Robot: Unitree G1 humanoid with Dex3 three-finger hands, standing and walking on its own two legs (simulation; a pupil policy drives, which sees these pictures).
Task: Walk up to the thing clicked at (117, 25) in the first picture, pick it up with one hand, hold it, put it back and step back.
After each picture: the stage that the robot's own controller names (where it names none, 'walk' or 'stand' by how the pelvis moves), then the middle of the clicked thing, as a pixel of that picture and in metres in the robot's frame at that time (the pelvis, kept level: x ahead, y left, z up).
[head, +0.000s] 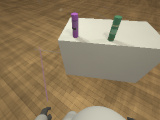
stand; (114, 29) +0.86 -0.21 +0.10
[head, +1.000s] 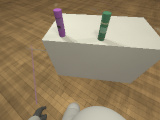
rise first; (103, 27) +0.77 -0.05 +0.12
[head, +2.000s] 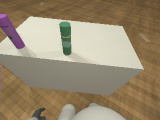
rise first; (66, 40) +0.52 +0.21 +0.13
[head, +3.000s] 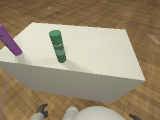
stand; (59, 48) +0.45 +0.25 +0.12
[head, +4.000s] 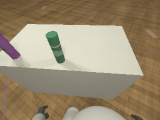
stand; (57, 49) +0.45 +0.26 +0.11
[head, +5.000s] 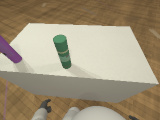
stand; (64, 54) +0.40 +0.19 +0.12
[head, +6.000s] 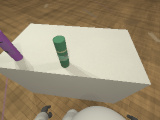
stand; (62, 54) +0.41 +0.22 +0.10
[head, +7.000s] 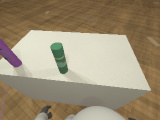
stand; (60, 60) +0.38 +0.22 +0.09
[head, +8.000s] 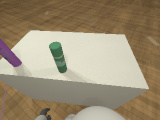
stand; (59, 59) +0.39 +0.23 +0.09
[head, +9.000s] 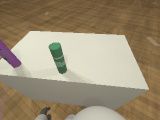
stand; (59, 60) +0.38 +0.23 +0.09
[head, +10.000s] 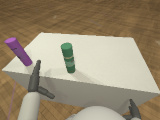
rise first; (69, 60) +0.39 +0.19 +0.10
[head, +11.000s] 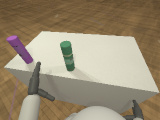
go down; (68, 57) +0.41 +0.20 +0.10
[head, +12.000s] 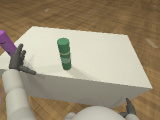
go down; (65, 56) +0.41 +0.18 +0.10
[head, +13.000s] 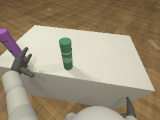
go down; (67, 56) +0.41 +0.18 +0.10
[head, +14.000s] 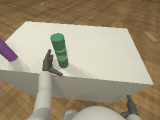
close in; (61, 53) +0.41 +0.20 +0.12
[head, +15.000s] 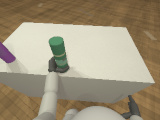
lift; (60, 57) +0.37 +0.19 +0.14
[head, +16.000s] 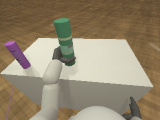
lift; (66, 45) +0.34 +0.15 +0.29
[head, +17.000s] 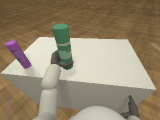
hold; (64, 50) +0.33 +0.16 +0.26
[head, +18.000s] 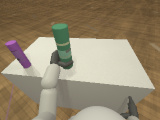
hold; (64, 49) +0.33 +0.16 +0.26
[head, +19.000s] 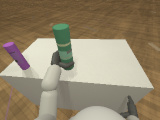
crouch; (65, 50) +0.32 +0.15 +0.27
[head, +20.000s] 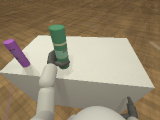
crouch; (61, 49) +0.34 +0.18 +0.25
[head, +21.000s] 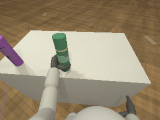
lower; (62, 54) +0.38 +0.18 +0.17
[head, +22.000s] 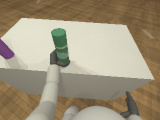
lower; (62, 50) +0.41 +0.18 +0.15
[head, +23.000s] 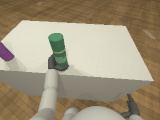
lower; (60, 55) +0.38 +0.19 +0.14
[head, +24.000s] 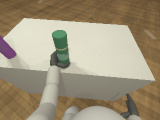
lower; (62, 52) +0.40 +0.18 +0.14
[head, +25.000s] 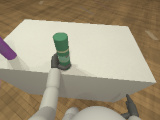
loosen; (63, 54) +0.39 +0.18 +0.14
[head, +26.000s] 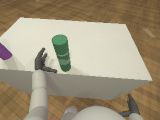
withdraw; (63, 56) +0.37 +0.16 +0.14
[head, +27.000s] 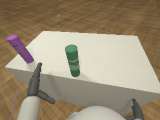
sink last; (73, 62) +0.36 +0.15 +0.11
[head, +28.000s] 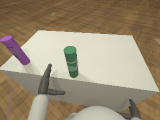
stand; (72, 64) +0.35 +0.15 +0.10
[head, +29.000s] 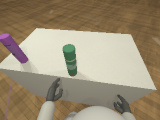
stand; (71, 62) +0.36 +0.15 +0.10
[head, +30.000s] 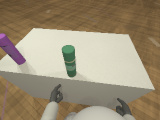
stand; (70, 63) +0.35 +0.15 +0.10
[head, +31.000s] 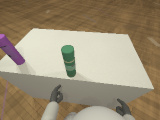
stand; (69, 63) +0.35 +0.16 +0.10
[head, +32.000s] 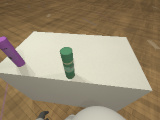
walk; (68, 65) +0.35 +0.16 +0.10
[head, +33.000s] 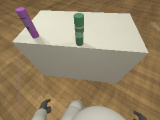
walk; (79, 31) +0.63 +0.13 +0.12
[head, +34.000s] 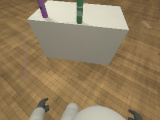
walk; (79, 11) +1.01 +0.18 +0.11
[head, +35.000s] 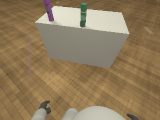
stand; (83, 16) +1.05 +0.14 +0.11
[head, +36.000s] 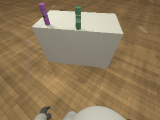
stand; (78, 19) +1.06 +0.18 +0.09
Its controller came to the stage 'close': yes
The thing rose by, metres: 0.20
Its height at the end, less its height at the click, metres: +0.00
